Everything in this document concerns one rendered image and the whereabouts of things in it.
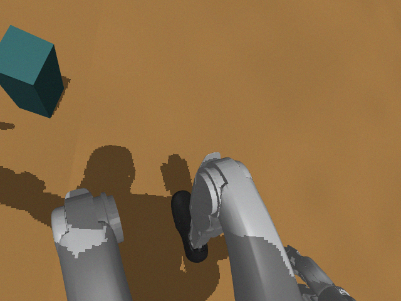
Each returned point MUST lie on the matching carton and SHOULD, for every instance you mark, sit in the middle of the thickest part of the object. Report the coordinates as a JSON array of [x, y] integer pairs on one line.
[[29, 71]]

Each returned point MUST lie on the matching right robot arm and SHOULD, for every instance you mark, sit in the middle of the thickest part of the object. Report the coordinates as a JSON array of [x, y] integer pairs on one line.
[[335, 293]]

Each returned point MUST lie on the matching right robot foot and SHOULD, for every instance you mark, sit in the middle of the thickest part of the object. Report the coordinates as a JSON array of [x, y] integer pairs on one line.
[[181, 214]]

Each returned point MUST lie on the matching right robot hand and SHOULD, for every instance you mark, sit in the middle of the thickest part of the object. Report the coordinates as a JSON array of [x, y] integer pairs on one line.
[[310, 273]]

